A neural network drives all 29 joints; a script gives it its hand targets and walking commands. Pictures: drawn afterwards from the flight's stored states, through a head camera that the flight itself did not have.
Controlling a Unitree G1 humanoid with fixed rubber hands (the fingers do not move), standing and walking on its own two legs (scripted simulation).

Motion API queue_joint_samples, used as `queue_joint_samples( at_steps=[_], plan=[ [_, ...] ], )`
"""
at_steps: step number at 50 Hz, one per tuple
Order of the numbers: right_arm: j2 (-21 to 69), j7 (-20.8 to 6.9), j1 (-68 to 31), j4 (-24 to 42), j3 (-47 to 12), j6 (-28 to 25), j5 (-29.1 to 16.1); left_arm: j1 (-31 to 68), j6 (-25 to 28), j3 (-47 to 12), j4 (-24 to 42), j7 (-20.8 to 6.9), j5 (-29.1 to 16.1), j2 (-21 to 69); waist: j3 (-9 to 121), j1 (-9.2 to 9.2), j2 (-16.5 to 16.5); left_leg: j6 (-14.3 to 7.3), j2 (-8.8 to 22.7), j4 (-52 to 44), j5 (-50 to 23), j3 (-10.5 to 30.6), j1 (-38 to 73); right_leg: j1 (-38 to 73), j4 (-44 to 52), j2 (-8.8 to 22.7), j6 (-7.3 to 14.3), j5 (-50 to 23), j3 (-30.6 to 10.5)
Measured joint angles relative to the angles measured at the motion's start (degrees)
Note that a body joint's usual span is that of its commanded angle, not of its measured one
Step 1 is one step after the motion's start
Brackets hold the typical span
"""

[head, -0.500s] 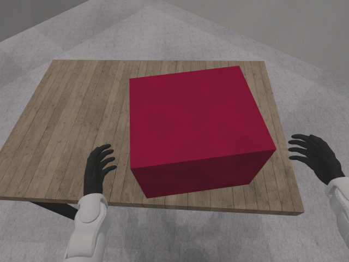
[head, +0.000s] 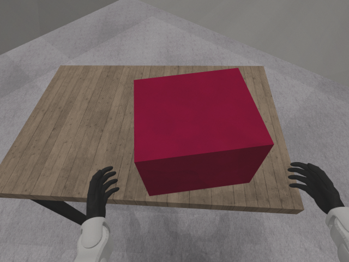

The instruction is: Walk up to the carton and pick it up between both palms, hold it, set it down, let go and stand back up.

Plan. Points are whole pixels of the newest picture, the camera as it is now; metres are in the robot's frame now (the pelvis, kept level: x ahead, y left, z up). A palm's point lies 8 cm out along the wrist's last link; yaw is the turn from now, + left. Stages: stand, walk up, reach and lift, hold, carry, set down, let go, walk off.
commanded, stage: set down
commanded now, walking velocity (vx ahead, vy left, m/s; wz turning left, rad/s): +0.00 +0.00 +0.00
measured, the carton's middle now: (193, 132) +0.46 +0.00 -0.03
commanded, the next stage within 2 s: let go in 1.38 s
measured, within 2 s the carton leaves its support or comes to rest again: neither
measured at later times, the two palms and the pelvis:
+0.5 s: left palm (99, 227) +0.20 +0.20 -0.03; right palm (325, 228) +0.24 -0.28 -0.04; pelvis +0.00 +0.00 +0.00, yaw +1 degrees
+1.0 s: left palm (88, 241) +0.18 +0.23 -0.06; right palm (299, 238) +0.22 -0.23 -0.05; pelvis +0.03 +0.01 +0.01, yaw +3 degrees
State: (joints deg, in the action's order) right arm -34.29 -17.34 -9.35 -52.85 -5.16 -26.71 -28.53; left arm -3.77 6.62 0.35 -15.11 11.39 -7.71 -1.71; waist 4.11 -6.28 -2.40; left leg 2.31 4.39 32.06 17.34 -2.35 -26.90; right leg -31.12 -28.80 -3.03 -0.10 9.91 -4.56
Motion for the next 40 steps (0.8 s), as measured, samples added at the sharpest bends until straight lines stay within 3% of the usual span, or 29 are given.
queue_joint_samples(
  at_steps=[10,20,23,29,33,36,40],
  plan=[
    [2.48,-0.90,3.63,-1.49,0.19,-1.25,-0.22,-2.27,2.59,-1.09,-3.22,1.67,-1.81,-0.30,0.00,0.73,-0.09,-0.02,-0.16,2.22,1.17,0.46,1.37,1.36,-2.43,0.03,-0.05,1.38,0.22],
    [4.45,-0.76,5.53,-3.76,0.38,-1.17,1.83,-3.06,2.23,-1.73,-5.60,1.04,1.48,0.62,-1.62,1.94,0.60,-0.15,-0.56,1.93,2.02,1.04,6.14,6.13,-2.59,0.37,-0.15,2.66,0.59],
    [5.00,0.40,6.41,-4.22,-0.27,-0.55,3.43,-3.10,1.35,-1.15,-8.02,-0.55,2.66,0.19,-2.86,2.22,1.35,-0.23,-0.91,1.26,2.07,1.08,8.23,7.94,-2.68,0.69,-0.21,3.19,0.61],
    [7.09,0.69,9.03,-2.78,0.41,-0.93,3.81,-6.00,1.38,-0.93,-6.95,0.39,3.23,-1.41,-3.40,2.72,1.83,-0.22,-0.68,0.85,2.56,1.49,10.03,10.23,-1.52,0.53,-0.20,3.39,1.01],
    [9.02,2.76,9.70,-3.72,0.98,0.93,7.83,-6.17,-0.81,0.09,-9.94,-2.18,4.50,-2.31,-4.77,3.68,2.11,-0.37,-0.93,-0.34,2.45,2.00,12.57,13.03,-0.29,0.83,-0.25,3.49,1.51],
    [10.83,3.00,11.31,-1.17,1.75,0.94,8.45,-7.50,-1.03,0.18,-7.83,-1.04,4.46,-3.14,-5.14,4.01,2.54,-0.37,-1.06,-0.71,2.49,2.14,13.25,13.66,-0.19,0.98,-0.26,3.78,1.65],
    [12.50,4.46,12.25,0.48,1.87,1.91,11.14,-7.73,-1.66,0.65,-8.26,-2.14,5.24,-3.48,-5.88,4.64,2.05,-0.42,-0.99,-1.63,2.50,2.67,15.20,16.21,1.59,0.99,-0.35,3.51,2.20]
  ],
)
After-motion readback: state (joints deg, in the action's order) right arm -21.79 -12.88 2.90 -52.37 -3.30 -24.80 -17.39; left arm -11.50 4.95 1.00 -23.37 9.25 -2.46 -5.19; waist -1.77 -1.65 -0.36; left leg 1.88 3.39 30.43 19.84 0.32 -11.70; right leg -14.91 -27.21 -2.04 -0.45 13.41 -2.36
